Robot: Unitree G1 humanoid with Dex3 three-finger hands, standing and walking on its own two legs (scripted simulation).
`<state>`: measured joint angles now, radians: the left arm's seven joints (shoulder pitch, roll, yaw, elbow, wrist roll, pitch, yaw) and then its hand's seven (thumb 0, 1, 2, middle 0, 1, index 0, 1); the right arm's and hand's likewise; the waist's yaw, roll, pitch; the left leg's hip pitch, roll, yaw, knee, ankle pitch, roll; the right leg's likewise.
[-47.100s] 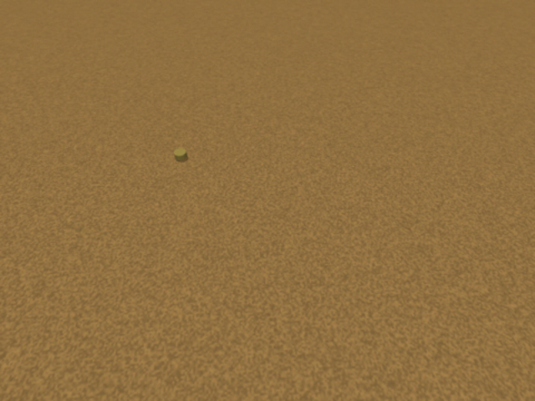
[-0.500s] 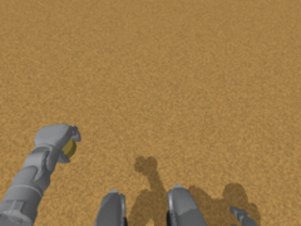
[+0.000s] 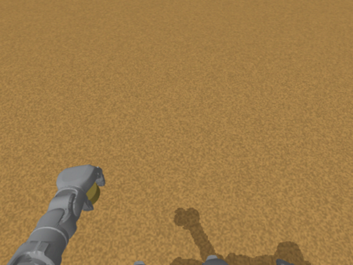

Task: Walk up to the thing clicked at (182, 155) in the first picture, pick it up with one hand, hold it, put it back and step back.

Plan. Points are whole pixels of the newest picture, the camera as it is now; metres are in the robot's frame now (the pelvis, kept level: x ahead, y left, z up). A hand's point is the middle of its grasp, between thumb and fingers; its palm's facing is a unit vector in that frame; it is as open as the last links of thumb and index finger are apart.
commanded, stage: lift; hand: left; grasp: from above
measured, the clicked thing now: (85, 192) +0.35 +0.24 -0.10
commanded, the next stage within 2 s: hold in 0.04 s
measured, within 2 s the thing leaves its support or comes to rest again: neither
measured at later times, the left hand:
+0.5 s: hand (77, 181) +0.34 +0.23 -0.02, palm faces -0.45 -0.06 -0.89, open 7.9 cm
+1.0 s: hand (79, 183) +0.33 +0.21 +0.00, palm faces -0.45 -0.06 -0.89, open 7.9 cm
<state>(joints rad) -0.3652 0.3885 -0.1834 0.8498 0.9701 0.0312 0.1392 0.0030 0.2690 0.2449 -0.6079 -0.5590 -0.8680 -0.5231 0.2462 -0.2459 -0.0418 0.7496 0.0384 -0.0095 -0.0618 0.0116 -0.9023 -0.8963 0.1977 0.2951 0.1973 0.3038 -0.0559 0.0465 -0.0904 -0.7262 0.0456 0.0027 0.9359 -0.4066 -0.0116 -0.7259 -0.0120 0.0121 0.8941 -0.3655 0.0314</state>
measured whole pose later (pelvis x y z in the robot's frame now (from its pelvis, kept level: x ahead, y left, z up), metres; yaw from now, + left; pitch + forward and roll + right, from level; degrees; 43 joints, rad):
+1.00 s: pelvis +0.03 +0.00 +0.04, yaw -1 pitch +3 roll +0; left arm -0.27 0.39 -0.22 0.67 0.97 0.02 -0.01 0.00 0.25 0.27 -0.62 -0.54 -0.87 -0.52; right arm 0.20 -0.26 -0.04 0.69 0.06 0.07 -0.05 0.01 -0.90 -0.89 0.20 0.29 0.20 0.30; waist 0.00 0.06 -0.04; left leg -0.35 0.04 0.03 0.59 -0.29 -0.02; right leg -0.38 -0.02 0.03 0.59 -0.27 0.03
